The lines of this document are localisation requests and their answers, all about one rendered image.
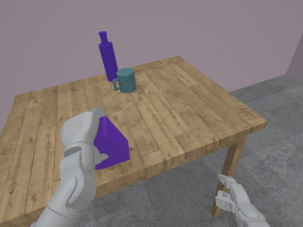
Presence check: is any left robot forearm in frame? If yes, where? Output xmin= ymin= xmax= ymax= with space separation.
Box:
xmin=30 ymin=143 xmax=97 ymax=227

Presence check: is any robot right hand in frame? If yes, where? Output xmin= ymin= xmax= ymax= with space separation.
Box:
xmin=215 ymin=174 xmax=251 ymax=217

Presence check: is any sponge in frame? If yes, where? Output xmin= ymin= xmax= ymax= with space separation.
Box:
xmin=93 ymin=115 xmax=130 ymax=170

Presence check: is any robot left hand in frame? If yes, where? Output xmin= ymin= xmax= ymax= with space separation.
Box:
xmin=61 ymin=106 xmax=109 ymax=165

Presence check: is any right robot forearm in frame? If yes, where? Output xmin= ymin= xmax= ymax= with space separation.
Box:
xmin=235 ymin=201 xmax=271 ymax=227

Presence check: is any table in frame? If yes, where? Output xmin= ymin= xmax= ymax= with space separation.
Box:
xmin=0 ymin=56 xmax=268 ymax=227

